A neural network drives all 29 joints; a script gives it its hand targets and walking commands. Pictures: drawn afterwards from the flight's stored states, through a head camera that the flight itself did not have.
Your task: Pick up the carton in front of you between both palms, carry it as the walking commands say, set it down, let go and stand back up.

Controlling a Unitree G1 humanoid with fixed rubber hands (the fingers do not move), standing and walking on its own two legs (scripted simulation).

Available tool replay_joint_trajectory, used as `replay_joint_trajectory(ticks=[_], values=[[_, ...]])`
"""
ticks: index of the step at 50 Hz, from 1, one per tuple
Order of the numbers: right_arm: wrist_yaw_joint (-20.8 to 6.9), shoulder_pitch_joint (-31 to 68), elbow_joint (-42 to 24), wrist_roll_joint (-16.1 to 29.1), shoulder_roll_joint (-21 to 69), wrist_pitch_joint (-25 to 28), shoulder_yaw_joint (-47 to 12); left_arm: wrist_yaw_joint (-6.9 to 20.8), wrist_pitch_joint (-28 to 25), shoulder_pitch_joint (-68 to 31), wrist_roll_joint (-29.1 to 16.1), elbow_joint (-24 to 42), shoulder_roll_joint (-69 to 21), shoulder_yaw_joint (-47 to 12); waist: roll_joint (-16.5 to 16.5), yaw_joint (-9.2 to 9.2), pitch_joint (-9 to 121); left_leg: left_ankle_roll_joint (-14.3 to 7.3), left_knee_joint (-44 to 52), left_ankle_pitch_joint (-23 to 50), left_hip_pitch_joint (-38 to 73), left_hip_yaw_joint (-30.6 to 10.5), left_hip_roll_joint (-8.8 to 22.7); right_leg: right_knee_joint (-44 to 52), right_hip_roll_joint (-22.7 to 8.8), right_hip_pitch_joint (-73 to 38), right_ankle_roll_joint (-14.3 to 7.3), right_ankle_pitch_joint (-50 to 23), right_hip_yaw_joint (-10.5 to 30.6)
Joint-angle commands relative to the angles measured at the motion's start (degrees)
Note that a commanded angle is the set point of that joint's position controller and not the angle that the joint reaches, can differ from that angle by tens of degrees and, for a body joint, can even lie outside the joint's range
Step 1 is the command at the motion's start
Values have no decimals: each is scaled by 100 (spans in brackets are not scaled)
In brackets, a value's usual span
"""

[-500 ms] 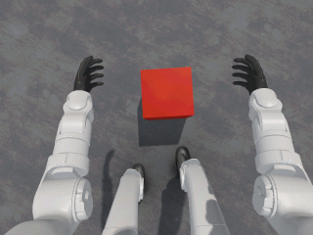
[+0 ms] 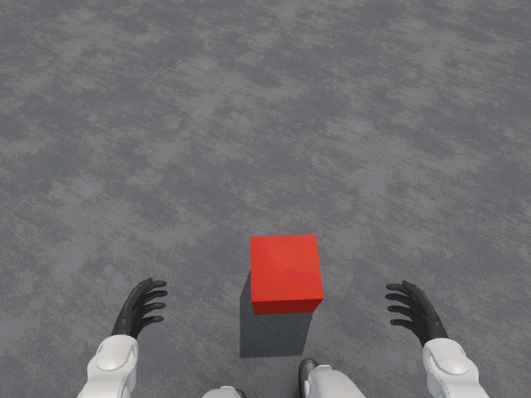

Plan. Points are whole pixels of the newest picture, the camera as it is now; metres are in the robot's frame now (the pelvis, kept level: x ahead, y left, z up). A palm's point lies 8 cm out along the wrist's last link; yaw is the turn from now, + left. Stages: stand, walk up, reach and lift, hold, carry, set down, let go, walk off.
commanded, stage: let go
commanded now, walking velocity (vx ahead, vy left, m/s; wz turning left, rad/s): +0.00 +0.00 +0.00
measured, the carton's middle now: (283, 276) +0.43 -0.04 -0.64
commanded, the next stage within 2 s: stand in 0.56 s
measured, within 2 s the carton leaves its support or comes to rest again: neither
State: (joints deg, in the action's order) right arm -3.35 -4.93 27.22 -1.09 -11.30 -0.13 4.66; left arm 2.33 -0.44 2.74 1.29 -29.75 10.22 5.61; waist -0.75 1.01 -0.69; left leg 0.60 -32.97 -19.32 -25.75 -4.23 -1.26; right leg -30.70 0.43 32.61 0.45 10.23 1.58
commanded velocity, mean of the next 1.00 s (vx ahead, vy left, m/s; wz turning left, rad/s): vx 0.00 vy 0.00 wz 0.00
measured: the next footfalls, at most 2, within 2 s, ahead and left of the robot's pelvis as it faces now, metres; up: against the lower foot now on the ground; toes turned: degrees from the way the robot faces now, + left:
none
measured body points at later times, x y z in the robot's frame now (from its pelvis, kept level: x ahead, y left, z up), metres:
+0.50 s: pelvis +0.02 +0.00 +0.01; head +0.04 -0.01 +0.46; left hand +0.20 +0.23 -0.06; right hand +0.20 -0.24 -0.06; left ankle -0.04 +0.13 -0.73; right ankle +0.04 -0.12 -0.73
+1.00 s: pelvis +0.04 +0.00 +0.00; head +0.05 -0.01 +0.45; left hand +0.18 +0.30 -0.08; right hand +0.17 -0.29 -0.09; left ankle -0.04 +0.13 -0.73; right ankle +0.04 -0.12 -0.73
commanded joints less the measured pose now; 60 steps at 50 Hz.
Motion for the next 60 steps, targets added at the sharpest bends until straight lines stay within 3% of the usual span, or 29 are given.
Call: replay_joint_trajectory(ticks=[1, 5, 14, 26, 28, 29, 31, 33, 39, 45, 60], values=[[-34, -381, -743, 74, -589, -6, 11, 49, -16, 302, -66, 771, 503, -58, -195, -17, 775, 20, 1417, 605, -159, 270, 38, 385, 259, -3483, 34, -902, -226], [-59, -612, -829, 114, -651, -178, -29, 75, 152, 652, -47, 839, 482, -172, -308, -79, 175, -5, 1761, 561, -71, 257, 95, 531, 321, -3997, 63, -1034, -271], [-59, -600, -1019, 33, -706, -620, -12, 175, 546, 553, -19, 1027, 608, -177, -5, -71, -351, -112, 1821, 299, 127, 326, 79, 602, 311, -4489, 84, -933, -229], [-7, -812, -992, 86, -594, -672, -67, 203, 629, 879, 36, 1045, 693, -74, 29, -123, 110, 18, 1353, 1610, 900, 371, -170, 547, 233, -4264, 113, -2105, -88], [204, -811, -1157, -52, -813, -1032, 37, 28, 421, 1162, -10, 785, 732, -42, 26, -115, 359, 86, 1085, 2207, 1094, 369, -169, 377, 392, -4057, 131, -2074, -147], [403, -510, -318, -48, -1401, -657, 41, -194, 378, 733, 67, 8, 1492, 60, -101, -257, 260, 212, 860, 1651, 918, 273, 250, 397, -252, -2977, 159, -1432, -54], [475, -729, -136, -131, -1336, -449, 68, -252, 279, 613, 155, -93, 1519, 40, -69, -149, 120, 129, 941, 706, 1224, 119, 204, 616, -286, -2427, 132, -276, 174], [459, -760, -22, -142, -1273, -294, 33, -279, 178, 517, 180, -164, 1405, -15, 4, -60, 103, 54, 885, 382, 1234, 4, 280, 637, -282, -2189, 6, 202, 241], [431, -669, 316, -137, -1455, -100, 43, -268, 57, 508, 120, -640, 1423, -58, -151, -117, 383, 41, 819, 1388, 1280, -169, 435, 213, -293, -2388, -78, -783, 171], [464, -781, 596, -122, -1616, -59, 24, -313, 30, 538, 115, -943, 1612, -87, 5, -119, 371, 13, 774, 1990, 1430, -225, 480, 139, -375, -2427, -148, -1225, 194], [506, -775, 1093, -90, -1719, 8, -76, -378, -23, 429, 57, -1434, 1757, -171, 13, -130, 363, -6, 871, 2118, 1588, -243, 496, 264, -501, -2585, -225, -1451, 303]])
